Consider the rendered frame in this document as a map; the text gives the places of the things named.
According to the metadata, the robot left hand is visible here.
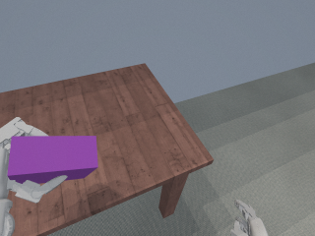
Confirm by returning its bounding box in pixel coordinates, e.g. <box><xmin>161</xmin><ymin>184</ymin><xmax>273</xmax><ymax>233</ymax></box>
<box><xmin>0</xmin><ymin>117</ymin><xmax>68</xmax><ymax>204</ymax></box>

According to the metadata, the robot right hand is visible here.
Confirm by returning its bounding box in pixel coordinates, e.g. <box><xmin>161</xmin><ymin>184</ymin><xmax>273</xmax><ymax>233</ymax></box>
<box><xmin>230</xmin><ymin>199</ymin><xmax>269</xmax><ymax>236</ymax></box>

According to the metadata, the sponge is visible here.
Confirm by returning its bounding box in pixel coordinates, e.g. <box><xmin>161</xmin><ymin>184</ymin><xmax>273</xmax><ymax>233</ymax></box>
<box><xmin>7</xmin><ymin>136</ymin><xmax>98</xmax><ymax>184</ymax></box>

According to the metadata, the table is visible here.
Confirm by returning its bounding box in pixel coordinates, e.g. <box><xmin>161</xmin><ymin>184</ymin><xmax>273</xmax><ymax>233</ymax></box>
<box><xmin>0</xmin><ymin>63</ymin><xmax>214</xmax><ymax>236</ymax></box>

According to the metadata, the left robot forearm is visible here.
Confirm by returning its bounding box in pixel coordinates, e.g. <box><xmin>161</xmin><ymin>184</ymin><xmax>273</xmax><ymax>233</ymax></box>
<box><xmin>0</xmin><ymin>199</ymin><xmax>16</xmax><ymax>236</ymax></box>

